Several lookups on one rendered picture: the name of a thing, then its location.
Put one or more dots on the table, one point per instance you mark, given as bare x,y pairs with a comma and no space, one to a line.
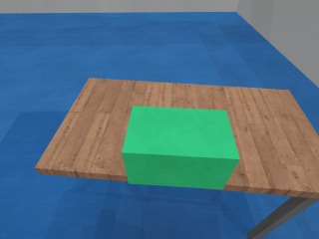
277,145

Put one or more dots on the carton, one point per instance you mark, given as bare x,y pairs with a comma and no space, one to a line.
178,147

